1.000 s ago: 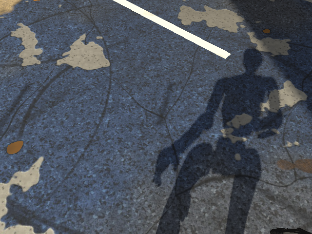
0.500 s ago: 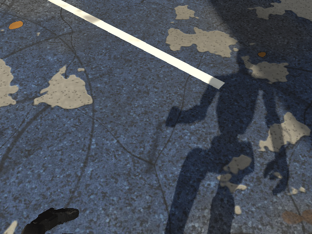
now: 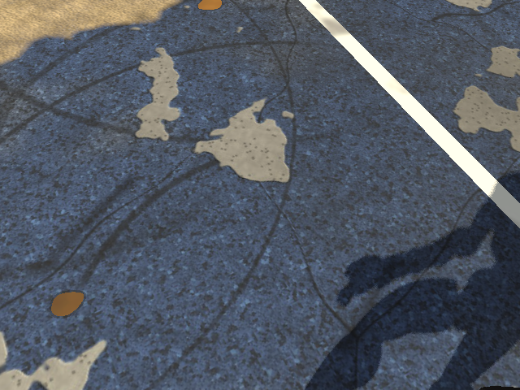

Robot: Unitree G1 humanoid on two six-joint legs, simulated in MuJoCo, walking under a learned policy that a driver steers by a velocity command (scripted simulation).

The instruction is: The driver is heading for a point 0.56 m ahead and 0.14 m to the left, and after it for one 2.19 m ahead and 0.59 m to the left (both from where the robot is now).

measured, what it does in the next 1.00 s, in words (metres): walks ahead, turning left: right foot, then left foot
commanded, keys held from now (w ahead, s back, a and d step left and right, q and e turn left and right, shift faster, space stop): q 0.16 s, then w+q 0.68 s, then w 0.04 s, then e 0.12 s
